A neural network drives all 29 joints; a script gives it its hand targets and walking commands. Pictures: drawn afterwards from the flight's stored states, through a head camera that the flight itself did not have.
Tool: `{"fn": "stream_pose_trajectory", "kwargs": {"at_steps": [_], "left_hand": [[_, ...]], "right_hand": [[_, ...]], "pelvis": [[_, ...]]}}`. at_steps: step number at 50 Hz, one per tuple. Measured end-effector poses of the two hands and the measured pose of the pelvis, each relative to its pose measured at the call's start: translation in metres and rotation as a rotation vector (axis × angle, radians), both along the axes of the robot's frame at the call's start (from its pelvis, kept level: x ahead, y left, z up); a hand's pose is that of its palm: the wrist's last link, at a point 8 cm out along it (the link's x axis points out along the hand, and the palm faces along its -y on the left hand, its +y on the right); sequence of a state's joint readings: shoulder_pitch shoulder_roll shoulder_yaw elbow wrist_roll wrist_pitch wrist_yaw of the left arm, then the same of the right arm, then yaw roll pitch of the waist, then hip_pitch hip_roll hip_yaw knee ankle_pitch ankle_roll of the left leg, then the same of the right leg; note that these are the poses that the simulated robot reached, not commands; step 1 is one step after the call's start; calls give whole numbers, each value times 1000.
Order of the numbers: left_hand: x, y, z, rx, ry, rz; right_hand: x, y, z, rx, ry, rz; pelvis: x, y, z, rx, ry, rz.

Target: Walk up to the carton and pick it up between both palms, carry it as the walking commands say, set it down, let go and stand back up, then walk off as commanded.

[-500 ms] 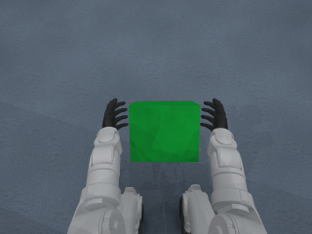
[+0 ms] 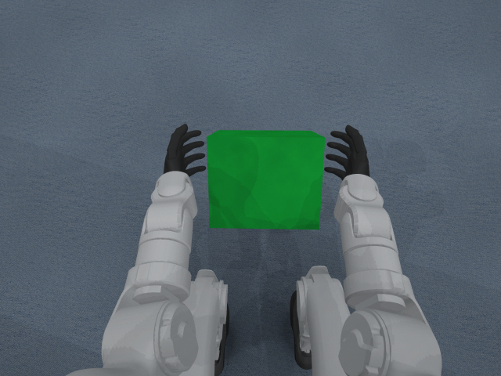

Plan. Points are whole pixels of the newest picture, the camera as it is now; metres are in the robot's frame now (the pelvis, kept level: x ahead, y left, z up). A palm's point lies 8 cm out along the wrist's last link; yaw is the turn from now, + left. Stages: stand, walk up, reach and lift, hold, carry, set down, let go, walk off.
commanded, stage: set down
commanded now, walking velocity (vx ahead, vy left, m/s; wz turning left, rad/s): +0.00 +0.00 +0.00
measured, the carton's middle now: (264, 175) +0.47 -0.01 -0.18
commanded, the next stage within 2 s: none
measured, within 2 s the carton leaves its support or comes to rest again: neither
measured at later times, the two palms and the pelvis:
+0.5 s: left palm (189, 180) +0.45 +0.13 -0.15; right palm (338, 181) +0.45 -0.15 -0.15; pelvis -0.02 +0.00 -0.07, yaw +1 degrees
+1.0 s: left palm (197, 185) +0.47 +0.13 -0.24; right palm (327, 184) +0.47 -0.15 -0.24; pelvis -0.02 +0.00 -0.13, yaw +1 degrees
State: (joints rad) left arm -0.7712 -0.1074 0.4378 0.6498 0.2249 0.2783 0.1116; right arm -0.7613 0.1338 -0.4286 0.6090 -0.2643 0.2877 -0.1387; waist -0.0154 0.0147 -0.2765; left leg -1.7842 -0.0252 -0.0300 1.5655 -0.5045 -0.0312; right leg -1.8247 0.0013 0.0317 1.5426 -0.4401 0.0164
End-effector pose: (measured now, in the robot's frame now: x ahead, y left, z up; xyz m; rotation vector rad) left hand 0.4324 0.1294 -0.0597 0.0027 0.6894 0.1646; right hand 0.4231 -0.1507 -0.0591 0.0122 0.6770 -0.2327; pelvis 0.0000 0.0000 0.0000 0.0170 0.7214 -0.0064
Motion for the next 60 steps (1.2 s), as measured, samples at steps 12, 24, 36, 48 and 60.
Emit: {"fn": "stream_pose_trajectory", "kwargs": {"at_steps": [12, 24, 36, 48, 60], "left_hand": [[9, 1, -43, 2, 1, 4], [17, 1, -87, -2, 1, 7], [26, 3, -127, -6, 4, 6], [36, 4, -169, -6, 10, -3], [45, 3, -215, -5, 23, -18]], "right_hand": [[12, 1, -41, -4, 4, 9], [21, 1, -86, 3, 7, 13], [31, 1, -128, 9, 12, 24], [43, 1, -170, 12, 21, 39], [53, -1, -218, 12, 37, 53]], "pelvis": [[-9, 0, -33, -2, 40, 10], [-15, 3, -65, -3, 77, 12], [-20, 5, -96, -4, 97, 15], [-24, 5, -123, -4, 94, 16], [-25, 4, -148, -6, 75, 18]]}}
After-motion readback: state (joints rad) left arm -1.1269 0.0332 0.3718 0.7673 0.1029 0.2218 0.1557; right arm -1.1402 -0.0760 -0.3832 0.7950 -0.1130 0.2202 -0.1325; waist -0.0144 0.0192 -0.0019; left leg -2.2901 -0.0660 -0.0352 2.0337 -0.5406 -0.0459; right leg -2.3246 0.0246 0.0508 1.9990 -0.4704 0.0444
